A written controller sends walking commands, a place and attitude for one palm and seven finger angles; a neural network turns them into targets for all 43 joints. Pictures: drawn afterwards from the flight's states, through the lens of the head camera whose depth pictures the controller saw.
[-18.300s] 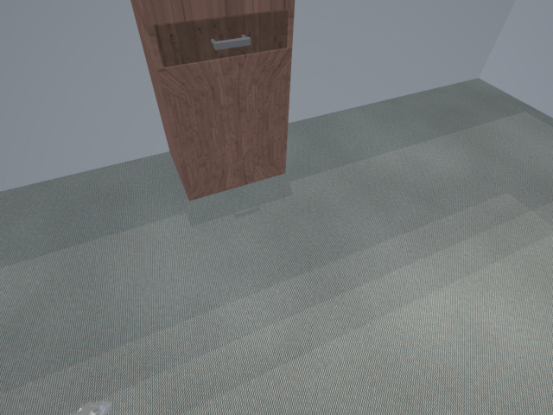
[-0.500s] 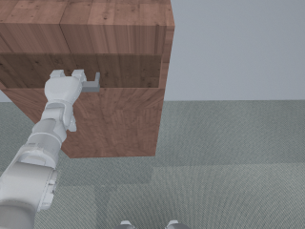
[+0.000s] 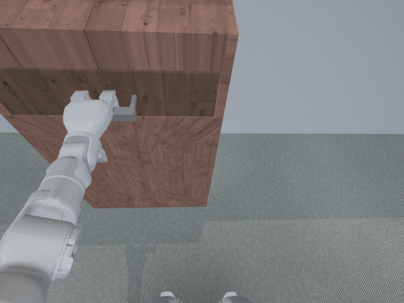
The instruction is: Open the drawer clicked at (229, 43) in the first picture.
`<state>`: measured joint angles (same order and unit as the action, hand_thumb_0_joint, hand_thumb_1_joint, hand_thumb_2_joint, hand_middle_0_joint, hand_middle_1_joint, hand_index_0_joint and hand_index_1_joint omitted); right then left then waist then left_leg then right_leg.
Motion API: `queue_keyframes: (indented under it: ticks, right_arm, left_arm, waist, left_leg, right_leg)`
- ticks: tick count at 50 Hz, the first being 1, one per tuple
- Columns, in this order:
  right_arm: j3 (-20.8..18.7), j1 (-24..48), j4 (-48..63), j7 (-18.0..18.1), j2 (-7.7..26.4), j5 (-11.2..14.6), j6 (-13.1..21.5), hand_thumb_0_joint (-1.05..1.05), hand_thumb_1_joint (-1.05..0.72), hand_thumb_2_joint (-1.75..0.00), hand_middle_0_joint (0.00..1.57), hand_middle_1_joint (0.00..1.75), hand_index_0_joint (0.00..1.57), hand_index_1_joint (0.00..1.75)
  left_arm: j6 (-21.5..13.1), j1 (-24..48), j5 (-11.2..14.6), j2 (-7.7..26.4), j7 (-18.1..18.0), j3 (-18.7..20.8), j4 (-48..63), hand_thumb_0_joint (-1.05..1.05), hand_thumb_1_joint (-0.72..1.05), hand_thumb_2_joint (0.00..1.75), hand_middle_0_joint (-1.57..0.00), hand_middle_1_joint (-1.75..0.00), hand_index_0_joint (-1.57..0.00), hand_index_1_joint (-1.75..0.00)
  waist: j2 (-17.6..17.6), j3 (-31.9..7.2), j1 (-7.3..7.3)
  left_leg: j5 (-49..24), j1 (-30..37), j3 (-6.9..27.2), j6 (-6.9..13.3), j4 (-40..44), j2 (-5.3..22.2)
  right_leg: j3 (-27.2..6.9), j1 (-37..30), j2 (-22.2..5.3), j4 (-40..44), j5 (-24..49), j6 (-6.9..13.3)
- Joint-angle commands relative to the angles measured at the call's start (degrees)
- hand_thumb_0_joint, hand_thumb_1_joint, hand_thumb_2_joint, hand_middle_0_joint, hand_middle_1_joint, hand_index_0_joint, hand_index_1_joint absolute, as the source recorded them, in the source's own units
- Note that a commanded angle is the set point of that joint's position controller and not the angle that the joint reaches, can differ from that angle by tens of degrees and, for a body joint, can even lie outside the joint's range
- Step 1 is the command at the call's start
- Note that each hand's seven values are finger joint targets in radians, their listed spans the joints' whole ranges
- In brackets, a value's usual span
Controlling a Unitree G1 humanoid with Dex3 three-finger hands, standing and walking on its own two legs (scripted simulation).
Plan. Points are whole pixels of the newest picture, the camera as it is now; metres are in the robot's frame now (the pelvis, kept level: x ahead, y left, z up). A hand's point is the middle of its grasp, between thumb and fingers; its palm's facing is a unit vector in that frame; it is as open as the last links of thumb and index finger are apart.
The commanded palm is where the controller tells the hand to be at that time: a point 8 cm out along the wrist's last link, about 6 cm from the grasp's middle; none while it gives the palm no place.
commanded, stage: close the thumb around the handle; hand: left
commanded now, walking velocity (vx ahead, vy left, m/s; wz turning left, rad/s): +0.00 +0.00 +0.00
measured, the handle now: (105, 106) +0.52 +0.21 +0.04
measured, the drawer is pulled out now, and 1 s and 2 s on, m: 0.00 0.04 0.16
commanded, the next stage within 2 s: pull the drawer open in 0.46 s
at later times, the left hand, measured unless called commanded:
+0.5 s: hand (97, 131) +0.47 +0.22 +0.02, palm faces -0.03 -0.02 -1.00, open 5.5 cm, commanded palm +0.45 +0.21 +0.06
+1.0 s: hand (94, 147) +0.43 +0.22 +0.02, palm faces +0.00 -0.07 -1.00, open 5.5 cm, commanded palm +0.39 +0.22 +0.06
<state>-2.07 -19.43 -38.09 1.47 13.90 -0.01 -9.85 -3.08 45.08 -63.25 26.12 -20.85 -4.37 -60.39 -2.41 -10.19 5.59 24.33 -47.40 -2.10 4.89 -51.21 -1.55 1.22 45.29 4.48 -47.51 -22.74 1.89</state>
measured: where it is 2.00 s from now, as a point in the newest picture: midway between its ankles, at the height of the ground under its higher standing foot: outside the picture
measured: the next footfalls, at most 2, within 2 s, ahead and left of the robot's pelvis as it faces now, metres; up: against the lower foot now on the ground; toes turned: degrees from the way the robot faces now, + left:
none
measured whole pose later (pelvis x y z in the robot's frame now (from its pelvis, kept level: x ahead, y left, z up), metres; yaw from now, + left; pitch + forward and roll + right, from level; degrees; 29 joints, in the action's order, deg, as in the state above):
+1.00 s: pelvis +0.02 +0.01 +0.01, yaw -1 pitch +18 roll -3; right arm -3.2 -18.1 -36.3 0.3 13.9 0.6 -12.3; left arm -3.5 27.0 -61.4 23.4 -20.6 -3.6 -42.5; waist -2.9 -10.9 2.4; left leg 25.0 -40.2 -3.6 5.2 -47.3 -1.4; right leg -0.8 38.7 4.8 -43.9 -22.9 1.4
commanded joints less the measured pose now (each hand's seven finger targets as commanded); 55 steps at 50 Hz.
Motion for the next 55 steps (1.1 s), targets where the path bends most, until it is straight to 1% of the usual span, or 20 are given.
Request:
queue_keyframes:
  ticks: [1, 3, 11, 13, 17, 19, 24, 28, 29, 32, 34, 35, 38, 40, 44, 46, 48, 51, 54, 55]
  right_arm:
    - [-3.4, -7.5, 3.7, 0.7, 9.8, -0.1, 0.7, 0.00, -0.90, -0.90, 0.20, 0.30, 0.20, 0.30]
    - [-3.5, -7.2, 4.1, 0.7, 9.7, -0.1, 0.8, 0.00, -0.90, -0.90, 0.20, 0.30, 0.20, 0.30]
    - [-3.6, -7.4, 4.1, 0.7, 9.8, -0.2, 0.5, 0.00, -0.90, -0.90, 0.20, 0.30, 0.20, 0.30]
    - [-3.8, -7.5, 4.0, 0.5, 9.6, -0.2, 0.6, 0.00, -0.90, -0.90, 0.20, 0.30, 0.20, 0.30]
    - [-3.8, -7.7, 3.9, 0.4, 9.8, -0.3, 0.4, 0.00, -0.90, -0.90, 0.20, 0.30, 0.20, 0.30]
    - [-3.8, -7.7, 3.8, 0.4, 9.8, -0.2, 0.3, 0.00, -0.90, -0.90, 0.20, 0.30, 0.20, 0.30]
    - [-3.8, -7.7, 3.7, 0.5, 9.9, -0.1, 0.3, 0.00, -0.90, -0.90, 0.20, 0.30, 0.20, 0.30]
    - [-3.8, -7.9, 3.5, 0.4, 9.9, -0.1, 0.5, 0.00, -0.90, -0.90, 0.20, 0.30, 0.20, 0.30]
    - [-3.8, -7.8, 3.8, 0.4, 9.8, -0.1, 0.4, 0.00, -0.90, -0.90, 0.20, 0.30, 0.20, 0.30]
    - [-3.9, -7.0, 4.7, 0.3, 9.5, -0.2, 0.2, 0.00, -0.90, -0.90, 0.20, 0.30, 0.20, 0.30]
    - [-3.8, -6.2, 5.2, 0.2, 9.4, -0.2, 0.0, 0.00, -0.90, -0.90, 0.20, 0.30, 0.20, 0.30]
    - [-3.7, -5.9, 5.3, 0.3, 9.5, -0.1, -0.2, 0.00, -0.90, -0.90, 0.20, 0.30, 0.20, 0.30]
    - [-3.8, -4.5, 6.1, 0.0, 9.2, 0.1, -0.4, 0.00, -0.90, -0.90, 0.20, 0.30, 0.20, 0.30]
    - [-3.9, -3.7, 6.5, 0.0, 9.3, 0.1, -0.5, 0.00, -0.90, -0.90, 0.20, 0.30, 0.20, 0.30]
    - [-4.3, -2.2, 7.3, -0.7, 8.9, 0.3, -0.7, 0.00, -0.90, -0.90, 0.20, 0.30, 0.20, 0.30]
    - [-4.3, -1.5, 7.4, -0.9, 8.9, 0.3, -0.8, 0.00, -0.90, -0.90, 0.20, 0.30, 0.20, 0.30]
    - [-4.3, -0.8, 7.6, -1.0, 8.8, 0.4, -0.8, 0.00, -0.90, -0.90, 0.20, 0.30, 0.20, 0.30]
    - [-4.4, 0.3, 8.1, -1.1, 8.7, 0.4, -0.7, 0.00, -0.90, -0.90, 0.20, 0.30, 0.20, 0.30]
    - [-4.3, 1.7, 8.5, -1.3, 8.4, 0.5, -0.6, 0.00, -0.90, -0.90, 0.20, 0.30, 0.20, 0.30]
    - [-4.2, 2.0, 8.4, -1.3, 8.5, 0.5, -0.6, 0.00, -0.90, -0.90, 0.20, 0.30, 0.20, 0.30]
  left_arm:
    - [0.6, 18.2, 0.9, 11.8, 0.1, 3.1, 5.8, 0.00, 0.23, 0.61, -0.35, -1.28, -0.35, -1.28]
    - [0.3, 18.3, 0.9, 10.4, 0.4, 2.1, 6.5, 0.00, 0.34, 0.66, -0.36, -1.29, -0.36, -1.29]
    - [-0.6, 17.1, 0.7, 12.5, 0.3, 3.9, 7.3, 0.00, 0.79, 0.85, -0.39, -1.34, -0.39, -1.34]
    - [-0.6, 18.6, 0.8, 9.5, 0.1, 1.7, 8.1, 0.00, 0.90, 0.90, -0.40, -1.35, -0.40, -1.35]
    - [-0.3, 17.1, 1.1, 11.6, -0.2, 3.8, 7.5, 0.00, 0.90, 0.90, -0.40, -1.35, -0.40, -1.35]
    - [0.2, 17.6, 1.0, 10.1, 0.0, 2.2, 6.8, 0.00, 0.90, 0.90, -0.40, -1.35, -0.40, -1.35]
    - [0.5, 18.3, 0.9, 11.8, 0.0, 3.3, 6.7, 0.00, 0.90, 0.90, -0.40, -1.35, -0.40, -1.35]
    - [0.3, 20.2, 1.1, 10.1, 0.1, 1.9, 7.7, 0.00, 0.90, 0.90, -0.40, -1.35, -0.40, -1.35]
    - [0.4, 16.9, 1.0, 11.2, 0.1, 3.3, 6.7, 0.00, 0.90, 0.90, -0.40, -1.35, -0.40, -1.35]
    - [-0.3, 12.8, 2.0, 8.9, 0.7, 2.6, 9.4, 0.00, 0.90, 0.90, -0.40, -1.35, -0.40, -1.35]
    - [-0.7, 8.6, 2.6, 8.8, 1.1, 3.2, 10.6, 0.00, 0.90, 0.90, -0.40, -1.35, -0.40, -1.35]
    - [-1.0, 7.6, 2.5, 11.0, 1.2, 5.0, 10.8, 0.00, 0.90, 0.90, -0.40, -1.35, -0.40, -1.35]
    - [-1.4, 3.5, 2.7, 7.9, 1.4, 2.9, 13.7, 0.00, 0.90, 0.90, -0.40, -1.35, -0.40, -1.35]
    - [-1.9, 1.2, 2.8, 9.8, 1.2, 5.0, 16.3, 0.00, 0.90, 0.90, -0.40, -1.35, -0.40, -1.35]
    - [-1.4, -4.7, 2.8, 6.0, 0.3, 3.0, 21.9, 0.00, 0.90, 0.90, -0.40, -1.35, -0.40, -1.35]
    - [-0.7, -7.8, 2.8, 7.4, -0.2, 4.7, 23.3, 0.00, 0.90, 0.90, -0.40, -1.35, -0.40, -1.35]
    - [0.1, -7.8, 2.8, 5.5, -0.5, 3.2, 25.0, 0.00, 0.90, 0.90, -0.40, -1.35, -0.40, -1.35]
    - [1.0, -11.0, 2.5, 6.1, -1.2, 4.1, 28.8, 0.00, 0.90, 0.90, -0.40, -1.35, -0.40, -1.35]
    - [2.2, -11.4, 2.5, 3.4, -1.3, 1.6, 31.5, 0.00, 0.90, 0.90, -0.40, -1.35, -0.40, -1.35]
    - [2.5, -11.8, 2.6, 4.7, -1.4, 3.0, 32.2, 0.00, 0.90, 0.90, -0.40, -1.35, -0.40, -1.35]
  waist:
    - [-0.1, -18.9, 0.75]
    - [-0.5, -17.8, 0.86]
    - [-0.3, -19.5, 0.20]
    - [-1.3, -19.0, 0.82]
    - [-0.2, -19.9, 0.22]
    - [0.5, -18.6, 0.98]
    - [-0.1, -18.7, 0.62]
    - [-0.5, -19.1, 1.23]
    - [-0.5, -19.5, 0.11]
    - [-0.4, -21.7, -0.89]
    - [0.4, -21.5, -1.83]
    - [0.6, -21.6, -2.42]
    - [0.4, -18.9, -2.70]
    - [1.2, -19.5, -3.66]
    - [-0.3, -19.0, -4.27]
    - [0.6, -19.0, -4.71]
    - [1.8, -17.5, -3.98]
    - [0.1, -18.5, -4.92]
    - [-0.1, -16.5, -4.14]
    - [-0.1, -16.7, -4.55]
  left_leg:
    - [-24.6, 18.6, 4.0, -2.0, 5.0, 1.1]
    - [-23.4, 18.5, 3.9, -2.0, 5.1, 1.1]
    - [-25.7, 19.0, 4.0, -2.2, 4.7, 1.2]
    - [-26.2, 20.1, 4.4, -2.4, 4.5, 1.5]
    - [-25.9, 19.3, 4.1, -2.2, 4.5, 1.3]
    - [-25.1, 18.6, 4.1, -2.2, 4.6, 1.3]
    - [-24.4, 18.4, 4.0, -2.1, 4.9, 1.2]
    - [-23.9, 19.7, 4.5, -2.2, 5.0, 1.4]
    - [-24.7, 19.8, 4.3, -2.2, 5.1, 1.3]
    - [-27.8, 20.9, 3.6, -2.2, 5.0, 1.3]
    - [-28.6, 20.7, 3.1, -2.1, 5.2, 1.3]
    - [-29.2, 20.2, 3.3, -2.2, 5.5, 1.4]
    - [-29.5, 20.4, 2.8, -2.1, 6.2, 1.5]
    - [-31.3, 20.7, 3.0, -2.1, 6.5, 1.7]
    - [-36.5, 24.0, 3.3, -2.6, 6.8, 2.3]
    - [-37.6, 24.0, 3.4, -2.6, 6.8, 2.3]
    - [-36.2, 23.9, 3.4, -2.5, 7.1, 2.4]
    - [-38.8, 26.0, 4.1, -2.9, 7.2, 2.5]
    - [-37.9, 26.5, 4.2, -3.1, 7.3, 2.5]
    - [-38.4, 26.9, 4.8, -3.3, 7.4, 2.7]
  right_leg:
    - [-0.5, -6.3, 0.2, 5.1, 17.1, 1.0]
    - [-0.6, -5.6, 0.2, 5.5, 16.0, 0.9]
    - [-0.6, -6.3, 0.2, 4.7, 17.7, 1.0]
    - [-0.3, -4.3, 0.2, 4.6, 16.7, 1.1]
    - [-0.6, -6.2, 0.3, 4.7, 17.6, 1.1]
    - [-0.5, -5.8, 0.3, 4.9, 17.3, 1.0]
    - [-0.6, -6.1, 0.2, 5.1, 16.8, 1.0]
    - [-0.4, -4.8, 0.3, 5.1, 15.5, 1.0]
    - [-0.4, -5.6, 0.4, 5.0, 16.0, 1.2]
    - [-0.7, -8.6, 0.3, 5.0, 19.4, 1.1]
    - [-0.9, -10.5, 0.3, 5.3, 20.9, 1.0]
    - [-1.0, -11.4, 0.2, 5.0, 21.3, 1.2]
    - [-1.1, -11.4, 0.2, 5.8, 21.5, 1.1]
    - [-1.3, -13.0, 0.1, 5.8, 22.5, 1.2]
    - [-1.1, -12.4, 0.1, 6.0, 23.6, 1.1]
    - [-1.3, -13.5, 0.1, 5.9, 24.6, 1.0]
    - [-1.0, -13.2, 0.0, 6.3, 23.9, 0.9]
    - [-1.0, -13.4, 0.0, 5.9, 24.0, 1.0]
    - [-0.8, -12.7, -0.1, 6.4, 23.1, 1.0]
    - [-0.8, -12.6, -0.1, 6.2, 22.4, 1.2]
